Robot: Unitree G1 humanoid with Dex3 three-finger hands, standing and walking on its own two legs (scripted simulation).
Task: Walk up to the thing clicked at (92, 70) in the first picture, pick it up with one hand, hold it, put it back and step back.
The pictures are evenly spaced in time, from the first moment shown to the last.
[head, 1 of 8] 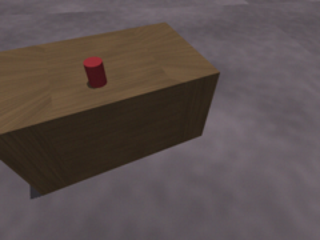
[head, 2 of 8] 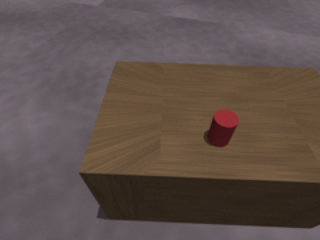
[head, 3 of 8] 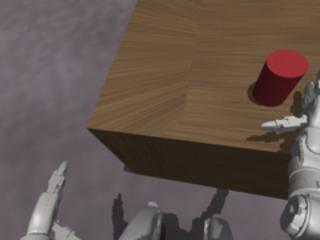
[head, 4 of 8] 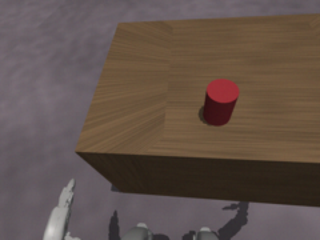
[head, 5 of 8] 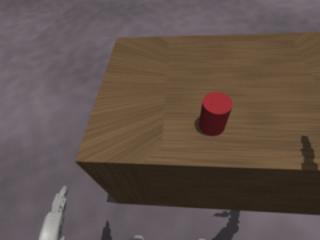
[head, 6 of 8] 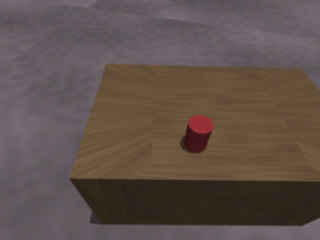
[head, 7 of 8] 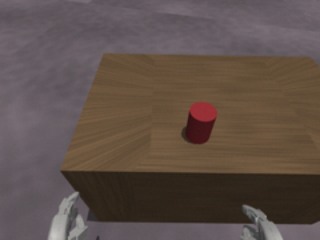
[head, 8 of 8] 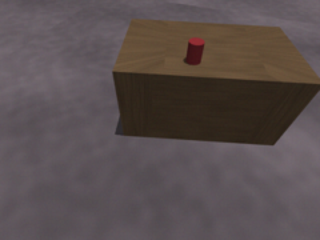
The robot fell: no
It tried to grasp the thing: yes
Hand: right
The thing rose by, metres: 0.00
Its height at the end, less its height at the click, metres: +0.00
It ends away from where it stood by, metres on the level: 0.07
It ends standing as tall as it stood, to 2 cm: yes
